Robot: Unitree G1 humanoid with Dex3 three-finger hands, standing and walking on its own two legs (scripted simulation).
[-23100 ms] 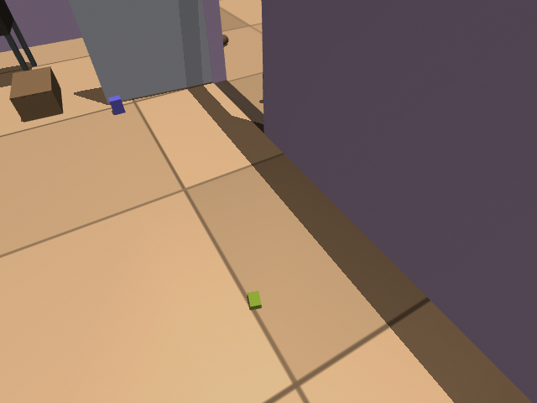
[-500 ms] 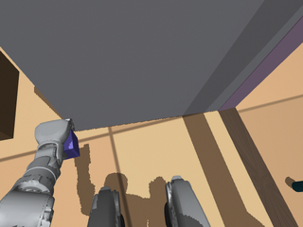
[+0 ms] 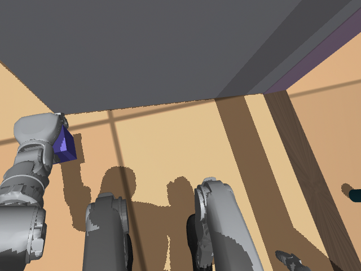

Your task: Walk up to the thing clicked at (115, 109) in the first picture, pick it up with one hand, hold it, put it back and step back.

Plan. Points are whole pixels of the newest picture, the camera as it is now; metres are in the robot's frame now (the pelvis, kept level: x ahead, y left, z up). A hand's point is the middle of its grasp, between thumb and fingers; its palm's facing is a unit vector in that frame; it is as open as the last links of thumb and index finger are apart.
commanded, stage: crouch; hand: left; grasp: from above
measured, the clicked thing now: (54, 146) +0.45 +0.26 -0.22
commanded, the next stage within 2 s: lower in 0.58 s
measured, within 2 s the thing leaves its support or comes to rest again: rests again in 1.38 s
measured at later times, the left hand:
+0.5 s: hand (59, 146) +0.45 +0.26 -0.24, palm faces -0.46 -0.05 -0.89, open 9.6 cm
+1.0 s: hand (64, 149) +0.45 +0.26 -0.29, palm faces -0.48 -0.06 -0.87, open 9.6 cm
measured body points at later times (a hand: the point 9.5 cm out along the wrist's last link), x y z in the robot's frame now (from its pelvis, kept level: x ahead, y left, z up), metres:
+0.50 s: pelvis -0.02 +0.00 -0.06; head +0.23 +0.04 +0.31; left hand +0.47 +0.26 -0.19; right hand +0.01 -0.27 -0.18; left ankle +0.06 +0.12 -0.41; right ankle +0.08 -0.13 -0.41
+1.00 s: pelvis -0.01 +0.00 -0.10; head +0.24 +0.05 +0.27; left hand +0.47 +0.26 -0.24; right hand +0.01 -0.28 -0.20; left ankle +0.06 +0.12 -0.41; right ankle +0.08 -0.13 -0.41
